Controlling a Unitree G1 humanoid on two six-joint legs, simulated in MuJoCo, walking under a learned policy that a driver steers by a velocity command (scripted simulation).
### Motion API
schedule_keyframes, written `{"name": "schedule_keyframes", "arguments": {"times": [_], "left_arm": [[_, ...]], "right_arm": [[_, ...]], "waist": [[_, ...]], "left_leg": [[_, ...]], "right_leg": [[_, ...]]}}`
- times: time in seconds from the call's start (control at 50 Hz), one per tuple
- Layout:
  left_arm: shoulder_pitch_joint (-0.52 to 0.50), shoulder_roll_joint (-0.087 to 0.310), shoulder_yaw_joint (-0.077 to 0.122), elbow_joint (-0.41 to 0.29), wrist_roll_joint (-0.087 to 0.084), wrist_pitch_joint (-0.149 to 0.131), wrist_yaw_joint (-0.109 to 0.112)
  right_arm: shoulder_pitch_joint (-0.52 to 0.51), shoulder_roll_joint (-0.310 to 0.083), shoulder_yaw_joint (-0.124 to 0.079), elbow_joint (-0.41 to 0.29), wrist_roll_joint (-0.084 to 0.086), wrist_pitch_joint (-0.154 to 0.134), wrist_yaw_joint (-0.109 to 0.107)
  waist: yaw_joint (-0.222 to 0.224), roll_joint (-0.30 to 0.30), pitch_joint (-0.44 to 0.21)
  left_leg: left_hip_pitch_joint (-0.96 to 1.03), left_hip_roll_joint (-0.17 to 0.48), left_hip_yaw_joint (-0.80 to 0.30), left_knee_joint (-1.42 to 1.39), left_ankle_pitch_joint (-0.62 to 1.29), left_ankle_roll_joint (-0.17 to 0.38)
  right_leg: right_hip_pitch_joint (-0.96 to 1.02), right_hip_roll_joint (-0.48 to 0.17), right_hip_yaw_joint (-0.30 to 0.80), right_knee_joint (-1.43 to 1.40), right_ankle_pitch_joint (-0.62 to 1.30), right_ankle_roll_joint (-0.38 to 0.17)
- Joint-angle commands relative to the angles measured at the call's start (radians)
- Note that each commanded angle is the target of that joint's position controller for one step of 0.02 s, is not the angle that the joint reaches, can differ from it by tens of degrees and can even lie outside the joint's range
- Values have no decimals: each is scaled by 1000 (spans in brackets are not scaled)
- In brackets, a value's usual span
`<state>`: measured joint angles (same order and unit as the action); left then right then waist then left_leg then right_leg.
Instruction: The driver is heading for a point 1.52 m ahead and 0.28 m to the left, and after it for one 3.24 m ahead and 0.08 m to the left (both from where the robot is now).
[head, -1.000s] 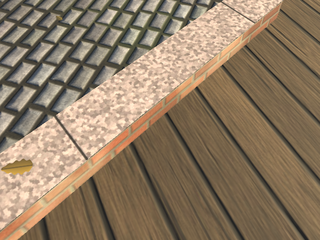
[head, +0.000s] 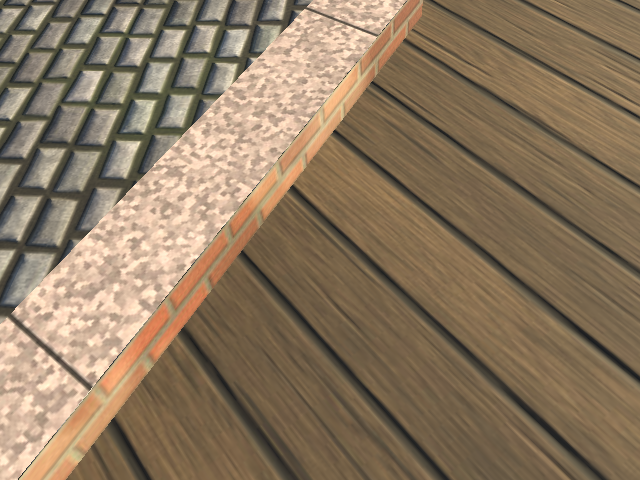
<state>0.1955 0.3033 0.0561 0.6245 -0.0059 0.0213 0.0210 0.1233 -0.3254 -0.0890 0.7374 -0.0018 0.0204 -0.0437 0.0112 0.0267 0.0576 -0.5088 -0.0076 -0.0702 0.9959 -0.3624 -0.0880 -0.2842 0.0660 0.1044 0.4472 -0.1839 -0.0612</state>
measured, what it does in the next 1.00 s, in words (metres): steps on the spot, turning left: left foot, then left foot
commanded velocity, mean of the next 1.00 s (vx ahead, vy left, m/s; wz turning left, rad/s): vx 0.00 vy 0.00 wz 0.27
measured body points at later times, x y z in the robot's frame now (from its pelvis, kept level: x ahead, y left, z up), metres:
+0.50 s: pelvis +0.01 +0.03 -0.01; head +0.04 +0.03 +0.44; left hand +0.14 +0.32 -0.11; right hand +0.18 -0.24 -0.11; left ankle +0.03 +0.16 -0.74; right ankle +0.03 -0.08 -0.74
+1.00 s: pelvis +0.00 +0.09 +0.00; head +0.03 +0.13 +0.44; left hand +0.05 +0.41 -0.11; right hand +0.23 -0.13 -0.08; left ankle -0.02 +0.17 -0.74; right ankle +0.03 -0.07 -0.66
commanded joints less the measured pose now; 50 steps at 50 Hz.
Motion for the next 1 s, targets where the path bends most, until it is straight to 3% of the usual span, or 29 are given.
{"name": "schedule_keyframes", "arguments": {"times": [0.02, 0.12, 0.16, 0.2, 0.22, 0.24, 0.26, 0.28, 0.34, 0.46, 0.52, 0.54, 0.56, 0.58, 0.6, 0.62, 0.7, 0.74, 0.78, 0.8, 0.82, 0.84, 0.86, 0.88, 0.9, 0.92, 0.94, 0.96, 1.0], "left_arm": [[-18, 180, 55, -70, -2, -6, 14], [-41, 147, 39, -68, 13, 5, 4], [-54, 100, 16, -52, 16, 5, -2], [-24, 50, -7, -14, 21, -4, -10], [17, 51, -8, 1, 40, -15, -12], [91, 63, -1, 10, 51, -24, -15], [41, 81, 3, 11, 54, -26, -8], [-15, 113, 13, 5, 43, -24, -1], [-48, 100, 20, -8, 32, -12, 16], [-13, 70, 36, -2, 18, -30, 7], [18, 112, 57, 0, 21, -28, 3], [34, 138, 63, 0, 27, -28, 3], [15, 140, 61, -11, 31, -32, 8], [16, 125, 52, -24, 32, -38, 13], [-15, 117, 47, -31, 26, -40, 19], [-50, 124, 49, -30, 15, -40, 20], [-48, 162, 62, -16, 13, -15, 22], [-34, 179, 69, -7, 4, -6, 17], [-43, 187, 70, -2, -16, -6, 11], [-36, 173, 66, 5, -26, -11, 9], [22, 137, 57, 29, -17, -18, 2], [23, 65, 33, -6, 44, -21, -5], [-94, 91, 36, -50, 37, -26, 4], [-121, 125, 47, -49, 12, -22, 11], [-114, 132, 51, -39, 5, -17, 17], [-97, 132, 55, -17, 13, -13, 26], [-85, 136, 57, -12, 19, -10, 29], [-77, 127, 56, -7, 17, -11, 25], [-37, 112, 50, 13, 5, -17, 11]], "right_arm": [[-26, -65, -13, -68, 1, -19, 3], [5, -68, -7, -52, 9, -30, 22], [19, -43, 5, -48, 7, -36, 33], [39, -15, 21, -36, -9, -46, 46], [32, -70, 15, -48, -21, -48, 43], [-19, -127, 10, -58, -22, -47, 41], [-34, -108, 11, -57, -15, -47, 44], [-32, -101, 12, -60, -10, -49, 46], [-9, -130, 8, -57, 4, -55, 39], [10, -134, -4, -100, 20, -17, 14], [3, -110, -2, -134, 26, -4, 15], [16, -95, 1, -139, 25, -2, 19], [26, -98, -3, -142, 20, 0, 23], [22, -135, -20, -142, 19, 2, 28], [35, -137, -27, -134, 25, 9, 32], [43, -107, -19, -129, 29, 18, 35], [-9, -50, 9, -166, 29, 22, 57], [-6, -69, 5, -180, 33, 23, 68], [46, -84, -5, -174, 29, 28, 73], [86, -94, -14, -162, 24, 31, 68], [122, -136, -30, -160, 18, 31, 55], [152, -269, -59, -186, 16, 28, 36], [157, -273, -50, -206, -29, 3, 48], [140, -233, -40, -201, -35, -18, 56], [97, -202, -32, -192, -18, -29, 53], [59, -175, -25, -194, 1, -27, 45], [31, -163, -17, -196, 14, -21, 38], [30, -158, -12, -197, 12, -17, 31], [60, -129, -3, -186, 11, -16, 20]], "waist": [[6, -160, -119], [21, -178, -141], [9, -164, -143], [-14, -124, -125], [18, -47, -120], [100, 72, -104], [69, 112, -86], [38, 112, -55], [18, 145, -48], [-1, 72, -96], [-5, -90, -96], [-3, -178, -94], [-2, -256, -104], [8, -195, -101], [-13, -114, -95], [-27, -87, -73], [14, -158, -96], [24, -184, -127], [-6, -179, -140], [-25, -161, -143], [-29, -66, -143], [-6, 255, -145], [-77, 228, -194], [-78, 123, -171], [-46, 94, -130], [-29, 57, -120], [-13, 68, -113], [-5, 86, -125], [-4, 91, -173]], "left_leg": [[-25, -3, -31, -123, 22, -12], [124, 15, 0, -258, 10, 1], [219, 31, 12, -375, 51, 18], [373, 38, 6, -625, 273, 50], [414, 119, -94, -625, 426, 83], [347, 171, -158, -599, 451, 152], [236, 171, -190, -640, 269, 196], [205, 151, -196, -661, 183, 190], [215, 150, -247, -654, 214, 185], [224, 113, -301, -558, 297, 205], [97, 3, -178, -391, 192, 132], [24, -47, -99, -279, 87, 95], [-31, -48, -35, -82, -186, 68], [-71, -16, -39, 122, -281, 46], [-76, 10, -51, 194, -253, 36], [-82, 33, -41, 146, -196, 28], [34, 49, 68, -88, -85, 9], [103, 37, 104, -211, -54, 20], [192, 11, 145, -381, 61, 50], [275, -15, 156, -487, 146, 78], [398, 4, 74, -582, 294, 117], [569, 287, -328, -604, 709, 240], [487, 416, -510, -631, 765, 443], [464, 371, -439, -652, 661, 438], [435, 309, -361, -650, 571, 380], [428, 263, -320, -645, 501, 333], [396, 234, -291, -647, 507, 315], [375, 214, -278, -649, 529, 311], [414, 186, -260, -694, 241, 311]], "right_leg": [[137, -230, 288, -120, 112, -164], [89, -238, 303, -86, 121, -164], [65, -230, 289, -64, 133, -149], [16, -180, 233, -55, 66, -79], [-8, -126, 176, 1, -22, -26], [12, -43, 81, 11, -126, 23], [88, -37, 42, 10, -105, 60], [98, -33, 30, 34, -84, 66], [79, -32, 5, 65, -44, 58], [80, -37, -32, 73, -23, 48], [160, -160, 88, -36, 55, -35], [200, -281, 205, -91, 146, -112], [208, -422, 311, -121, 284, -209], [191, -483, 335, -125, 395, -264], [176, -461, 268, -109, 408, -246], [169, -408, 178, -105, 373, -200], [174, -318, -20, -89, 415, -158], [192, -335, -44, -64, 430, -152], [181, -344, -70, -9, 377, -122], [139, -324, -103, 49, 299, -82], [35, -274, -172, 177, 148, -7], [-269, -146, -252, 503, -394, 108], [-373, -52, -85, 702, -543, 134], [-387, -77, -32, 774, -486, 129], [-392, -93, -22, 760, -392, 119], [-388, -106, -15, 728, -319, 122], [-357, -102, -15, 707, -265, 130], [-318, -85, -22, 715, -225, 138], [-306, -83, -41, 635, -142, 141]]}}
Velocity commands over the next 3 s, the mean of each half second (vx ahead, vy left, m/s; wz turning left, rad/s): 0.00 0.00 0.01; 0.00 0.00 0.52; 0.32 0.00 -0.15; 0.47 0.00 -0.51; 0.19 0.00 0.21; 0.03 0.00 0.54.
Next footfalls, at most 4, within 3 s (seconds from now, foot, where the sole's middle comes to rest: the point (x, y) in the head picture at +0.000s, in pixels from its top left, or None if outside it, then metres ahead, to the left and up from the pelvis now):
0.22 left None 0.07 0.15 -0.78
0.82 left None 0.02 0.18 -0.78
1.42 right None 0.21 -0.01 -0.78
1.88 left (259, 436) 0.54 0.22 -0.78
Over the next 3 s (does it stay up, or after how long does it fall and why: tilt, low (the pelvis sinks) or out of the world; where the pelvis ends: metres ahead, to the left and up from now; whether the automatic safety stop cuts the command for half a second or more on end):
stays up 0.57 0.10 0.00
